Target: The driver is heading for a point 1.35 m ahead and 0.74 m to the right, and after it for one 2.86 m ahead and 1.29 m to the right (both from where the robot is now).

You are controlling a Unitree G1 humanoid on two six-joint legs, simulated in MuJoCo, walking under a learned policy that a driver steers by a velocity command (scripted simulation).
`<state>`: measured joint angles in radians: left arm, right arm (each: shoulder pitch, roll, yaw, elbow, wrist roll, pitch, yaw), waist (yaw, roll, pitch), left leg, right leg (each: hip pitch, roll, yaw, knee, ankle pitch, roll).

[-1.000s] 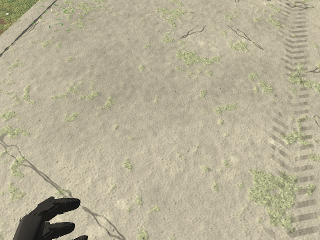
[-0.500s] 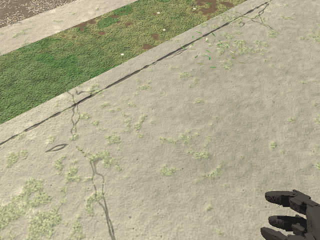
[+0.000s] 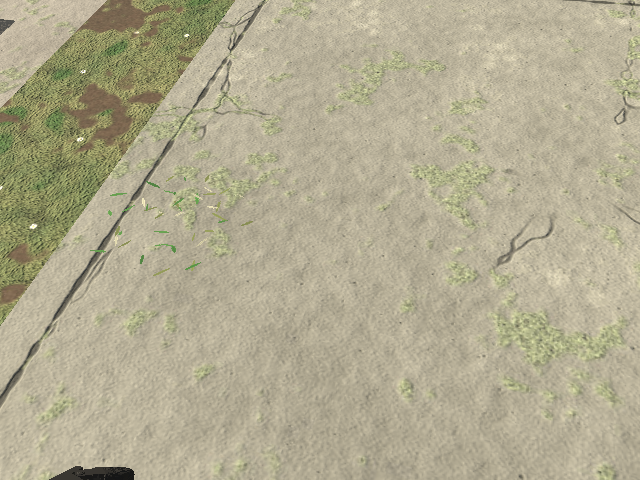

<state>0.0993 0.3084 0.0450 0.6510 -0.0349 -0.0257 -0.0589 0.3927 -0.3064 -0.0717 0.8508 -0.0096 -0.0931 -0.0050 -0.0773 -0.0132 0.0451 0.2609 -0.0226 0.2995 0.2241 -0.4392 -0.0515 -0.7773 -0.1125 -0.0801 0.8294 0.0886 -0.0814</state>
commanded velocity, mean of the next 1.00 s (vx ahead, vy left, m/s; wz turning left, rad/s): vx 1.00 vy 0.00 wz -0.89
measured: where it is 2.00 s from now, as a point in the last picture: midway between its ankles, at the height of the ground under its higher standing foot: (631, 157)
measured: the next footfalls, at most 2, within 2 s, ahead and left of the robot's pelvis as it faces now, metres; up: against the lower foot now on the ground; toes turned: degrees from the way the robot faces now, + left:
right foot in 0.06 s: +0.28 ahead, -0.06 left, +0.00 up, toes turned -8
left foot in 0.50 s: +0.73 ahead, +0.01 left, +0.00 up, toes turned -38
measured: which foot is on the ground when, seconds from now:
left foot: down 0.00-0.08, up 0.10-0.48, down 0.50-1.00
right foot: up 0.00-0.04, down 0.06-0.52, up 0.54-0.98, down 1.00-1.00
